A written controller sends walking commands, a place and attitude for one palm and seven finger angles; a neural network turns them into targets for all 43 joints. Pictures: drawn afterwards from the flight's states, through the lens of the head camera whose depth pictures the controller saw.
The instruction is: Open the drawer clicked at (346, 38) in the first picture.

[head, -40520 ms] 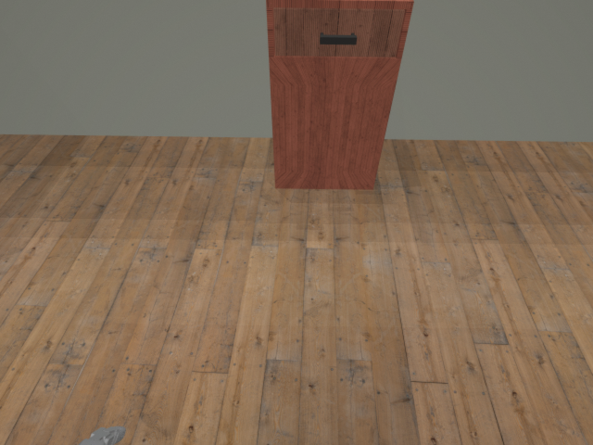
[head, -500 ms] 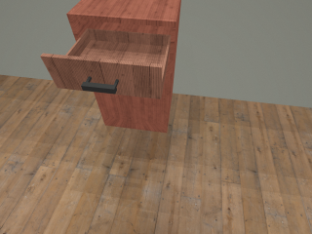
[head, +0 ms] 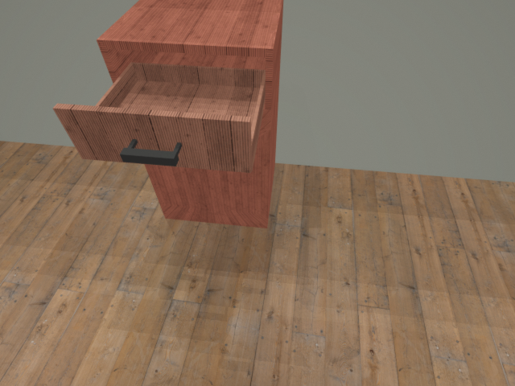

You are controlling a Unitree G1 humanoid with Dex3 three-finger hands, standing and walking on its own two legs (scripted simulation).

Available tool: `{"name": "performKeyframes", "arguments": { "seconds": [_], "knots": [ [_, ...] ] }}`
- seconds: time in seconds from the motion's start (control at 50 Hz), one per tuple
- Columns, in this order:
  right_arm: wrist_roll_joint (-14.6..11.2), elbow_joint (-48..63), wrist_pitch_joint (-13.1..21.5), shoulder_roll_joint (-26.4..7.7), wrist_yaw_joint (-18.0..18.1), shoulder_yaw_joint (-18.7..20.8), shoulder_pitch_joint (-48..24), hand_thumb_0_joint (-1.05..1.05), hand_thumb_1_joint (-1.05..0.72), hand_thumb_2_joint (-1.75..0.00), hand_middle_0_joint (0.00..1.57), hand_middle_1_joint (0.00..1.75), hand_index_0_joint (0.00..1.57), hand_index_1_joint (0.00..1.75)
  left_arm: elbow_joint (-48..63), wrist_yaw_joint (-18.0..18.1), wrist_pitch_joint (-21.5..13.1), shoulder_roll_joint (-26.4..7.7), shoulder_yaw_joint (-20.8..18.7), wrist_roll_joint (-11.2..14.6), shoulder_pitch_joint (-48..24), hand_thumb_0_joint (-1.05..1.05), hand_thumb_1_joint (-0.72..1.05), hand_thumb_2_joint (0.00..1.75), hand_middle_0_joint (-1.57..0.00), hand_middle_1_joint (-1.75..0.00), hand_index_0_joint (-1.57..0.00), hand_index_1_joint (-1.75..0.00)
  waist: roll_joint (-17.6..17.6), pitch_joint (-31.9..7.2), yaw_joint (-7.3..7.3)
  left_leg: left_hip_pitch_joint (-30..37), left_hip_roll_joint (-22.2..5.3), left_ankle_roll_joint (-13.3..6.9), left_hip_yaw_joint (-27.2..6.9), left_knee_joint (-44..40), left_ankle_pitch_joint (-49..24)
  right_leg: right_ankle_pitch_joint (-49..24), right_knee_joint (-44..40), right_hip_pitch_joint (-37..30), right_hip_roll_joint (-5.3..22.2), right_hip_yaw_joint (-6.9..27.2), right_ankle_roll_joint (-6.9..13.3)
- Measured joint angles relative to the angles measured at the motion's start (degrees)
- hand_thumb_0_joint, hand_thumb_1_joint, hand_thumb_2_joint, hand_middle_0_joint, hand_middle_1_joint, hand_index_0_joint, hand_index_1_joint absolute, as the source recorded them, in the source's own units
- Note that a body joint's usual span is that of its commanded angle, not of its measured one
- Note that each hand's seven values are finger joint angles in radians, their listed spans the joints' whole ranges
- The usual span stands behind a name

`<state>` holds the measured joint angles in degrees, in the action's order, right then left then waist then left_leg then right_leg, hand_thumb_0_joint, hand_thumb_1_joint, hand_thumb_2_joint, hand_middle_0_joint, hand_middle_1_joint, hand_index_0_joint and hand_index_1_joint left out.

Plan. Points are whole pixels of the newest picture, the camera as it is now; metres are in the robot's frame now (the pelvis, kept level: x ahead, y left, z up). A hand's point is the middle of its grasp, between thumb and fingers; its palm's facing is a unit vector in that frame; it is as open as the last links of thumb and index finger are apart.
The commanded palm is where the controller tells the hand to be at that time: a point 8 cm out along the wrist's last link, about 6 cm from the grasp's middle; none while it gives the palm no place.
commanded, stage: look to check the result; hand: left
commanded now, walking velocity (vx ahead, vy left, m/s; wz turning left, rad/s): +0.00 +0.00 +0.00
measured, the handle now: (152, 150) +0.61 +0.28 -0.02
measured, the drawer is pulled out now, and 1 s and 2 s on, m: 0.30 0.30 0.30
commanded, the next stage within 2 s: stand and wait in 0.60 s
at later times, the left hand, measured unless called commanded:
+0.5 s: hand out of the picture +0.00 +0.16 -0.18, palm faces +0.02 -0.98 -0.18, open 7.3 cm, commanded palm none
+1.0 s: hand out of the picture +0.03 +0.19 -0.17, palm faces +0.01 -0.98 -0.21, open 7.3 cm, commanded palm none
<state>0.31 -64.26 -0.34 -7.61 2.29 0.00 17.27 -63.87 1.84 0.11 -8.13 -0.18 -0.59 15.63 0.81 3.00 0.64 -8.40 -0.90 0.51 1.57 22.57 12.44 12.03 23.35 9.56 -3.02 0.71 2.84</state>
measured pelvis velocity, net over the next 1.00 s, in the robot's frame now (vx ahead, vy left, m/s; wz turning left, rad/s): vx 0.01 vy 0.01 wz -0.01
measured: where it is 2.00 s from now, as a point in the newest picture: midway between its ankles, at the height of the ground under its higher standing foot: outside the picture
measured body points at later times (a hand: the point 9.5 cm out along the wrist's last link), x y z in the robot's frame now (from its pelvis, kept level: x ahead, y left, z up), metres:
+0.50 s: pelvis +0.01 +0.00 +0.00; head +0.03 +0.00 +0.45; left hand +0.00 +0.22 -0.16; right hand -0.02 -0.21 -0.16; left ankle +0.00 +0.13 -0.74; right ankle +0.01 -0.09 -0.74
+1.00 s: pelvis +0.01 +0.01 +0.00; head +0.04 +0.01 +0.45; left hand +0.03 +0.24 -0.16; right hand +0.01 -0.21 -0.16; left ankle +0.00 +0.13 -0.74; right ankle +0.01 -0.09 -0.74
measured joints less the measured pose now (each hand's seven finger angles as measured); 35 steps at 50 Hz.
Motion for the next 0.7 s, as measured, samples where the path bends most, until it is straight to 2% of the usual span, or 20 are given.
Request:
{"name": "performKeyframes", "arguments": {
  "seconds": [0.36, 0.7],
  "knots": [
    [0.1, -0.3, -0.2, 1.1, 0.1, 0.3, 0.5, 0.0, -0.91, -0.9, 0.19, 0.3, 0.2, 0.3, -0.7, 0.3, -0.1, 0.8, -0.2, 0.1, 1.3, 0.0, 0.91, 0.9, -0.2, -0.3, -0.2, -0.3, -0.3, 0.6, 0.0, -0.2, -0.5, 0.3, 0.0, 0.1, 0.3, -0.1, -0.6, -0.1, -0.5, 0.0, 0.3],
    [0.0, 0.2, 0.4, 0.8, 0.3, 0.6, -1.1, 0.0, -0.91, -0.9, 0.19, 0.3, 0.2, 0.3, 0.0, 0.3, -0.3, -0.2, -0.5, 0.0, -0.3, 0.0, 0.91, 0.9, -0.2, -0.3, -0.2, -0.3, -0.8, 0.5, 0.01, 0.7, -0.1, -0.1, 0.5, -0.3, 0.8, 0.4, -0.7, -0.6, -0.1, 0.6, -0.2]
  ]
}}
